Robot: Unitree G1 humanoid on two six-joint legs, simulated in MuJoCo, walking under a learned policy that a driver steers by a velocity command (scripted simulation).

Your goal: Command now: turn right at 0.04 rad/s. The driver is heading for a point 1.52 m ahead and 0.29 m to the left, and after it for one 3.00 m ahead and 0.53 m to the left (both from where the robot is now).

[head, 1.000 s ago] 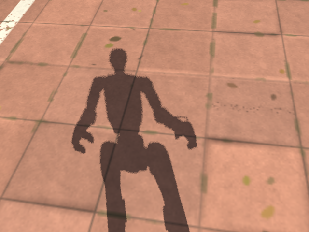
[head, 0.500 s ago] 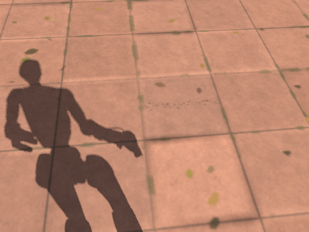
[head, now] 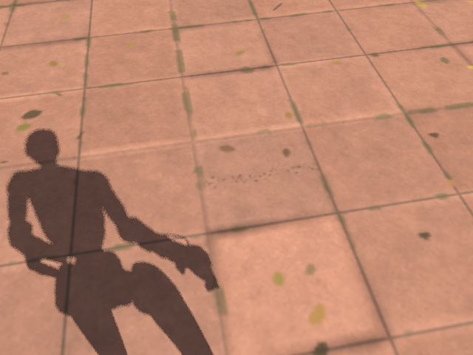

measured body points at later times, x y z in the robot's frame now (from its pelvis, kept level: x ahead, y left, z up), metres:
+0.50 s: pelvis +0.00 +0.00 +0.00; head +0.01 -0.01 +0.45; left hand +0.08 +0.25 -0.13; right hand +0.06 -0.28 -0.14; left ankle +0.00 +0.15 -0.74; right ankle -0.02 -0.12 -0.74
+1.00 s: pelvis +0.08 +0.04 +0.01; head +0.08 +0.06 +0.46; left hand +0.16 +0.31 -0.13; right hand +0.04 -0.22 -0.13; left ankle +0.02 +0.13 -0.74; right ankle +0.06 -0.11 -0.66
